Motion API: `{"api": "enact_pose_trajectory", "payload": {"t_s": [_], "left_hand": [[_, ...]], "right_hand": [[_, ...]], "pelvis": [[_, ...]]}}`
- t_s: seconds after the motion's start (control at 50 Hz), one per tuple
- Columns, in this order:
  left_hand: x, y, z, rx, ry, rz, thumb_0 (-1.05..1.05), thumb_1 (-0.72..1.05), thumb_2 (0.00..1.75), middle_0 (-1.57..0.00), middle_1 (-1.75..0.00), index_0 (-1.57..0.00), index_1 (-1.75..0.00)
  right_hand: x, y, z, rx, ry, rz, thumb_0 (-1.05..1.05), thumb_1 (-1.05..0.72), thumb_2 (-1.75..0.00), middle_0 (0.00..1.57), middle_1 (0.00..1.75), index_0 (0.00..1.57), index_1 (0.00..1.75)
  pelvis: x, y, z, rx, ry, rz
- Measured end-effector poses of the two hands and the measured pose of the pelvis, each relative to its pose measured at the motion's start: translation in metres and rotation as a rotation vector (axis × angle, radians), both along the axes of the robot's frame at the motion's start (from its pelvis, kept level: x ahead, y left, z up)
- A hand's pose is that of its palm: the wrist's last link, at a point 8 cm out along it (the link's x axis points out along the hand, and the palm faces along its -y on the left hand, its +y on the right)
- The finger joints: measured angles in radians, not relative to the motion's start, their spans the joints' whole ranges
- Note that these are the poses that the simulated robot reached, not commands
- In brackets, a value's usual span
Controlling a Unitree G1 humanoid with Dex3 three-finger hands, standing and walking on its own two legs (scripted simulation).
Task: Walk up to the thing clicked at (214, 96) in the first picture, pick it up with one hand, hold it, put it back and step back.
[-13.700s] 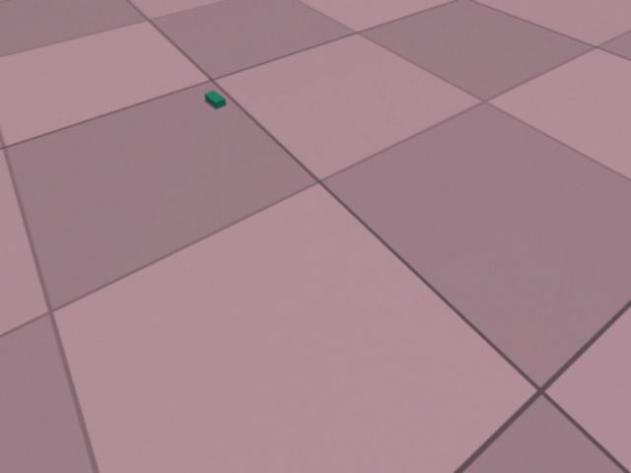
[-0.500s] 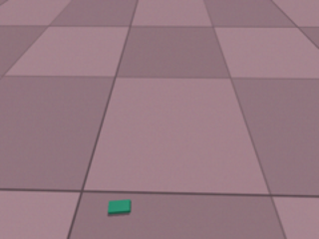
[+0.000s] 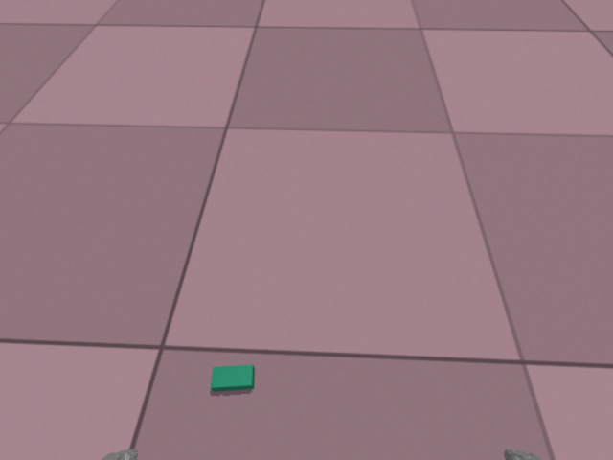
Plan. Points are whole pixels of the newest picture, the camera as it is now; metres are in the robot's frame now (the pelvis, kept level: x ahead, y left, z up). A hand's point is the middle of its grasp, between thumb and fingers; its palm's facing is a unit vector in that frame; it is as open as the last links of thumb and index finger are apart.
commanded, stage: rise first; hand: left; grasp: from above
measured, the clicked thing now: (233, 378) +0.46 +0.25 -0.76
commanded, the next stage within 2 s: none
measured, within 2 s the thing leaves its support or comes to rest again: neither
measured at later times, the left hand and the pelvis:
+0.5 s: hand out of the picture +0.13 +0.26 -0.21, palm faces -0.13 -0.89 -0.43, open 13.8 cm; pelvis -0.01 +0.00 -0.07, yaw +0 degrees
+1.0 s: hand out of the picture +0.19 +0.29 -0.34, palm faces -0.43 -0.64 -0.64, open 14.1 cm; pelvis -0.04 +0.00 -0.20, yaw -1 degrees
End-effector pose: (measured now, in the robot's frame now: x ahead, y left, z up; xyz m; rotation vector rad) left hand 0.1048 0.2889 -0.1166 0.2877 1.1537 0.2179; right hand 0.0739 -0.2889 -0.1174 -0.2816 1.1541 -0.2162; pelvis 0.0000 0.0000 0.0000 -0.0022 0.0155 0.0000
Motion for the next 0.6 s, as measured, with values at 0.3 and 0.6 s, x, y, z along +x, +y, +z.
{"api": "enact_pose_trajectory", "payload": {"t_s": [0.3,0.6], "left_hand": [[0.033,0.009,-0.023,0.066,0.013,-0.129,0.01,-0.05,0.94,-0.14,-0.94,-0.15,-0.93],[0.022,0.012,-0.057,0.124,-0.010,-0.203,0.00,-0.54,1.01,-0.09,-1.05,-0.08,-1.06]], "right_hand": [[0.012,0.029,-0.022,0.064,-0.123,-0.001,0.01,-0.93,-0.90,0.20,0.30,0.20,0.30],[0.076,0.040,-0.050,0.038,-0.300,0.091,0.01,-0.90,-0.89,0.20,0.30,0.20,0.30]], "pelvis": [[-0.010,0.000,-0.033,-0.012,0.159,-0.001],[-0.008,0.002,-0.081,-0.027,0.272,0.010]]}}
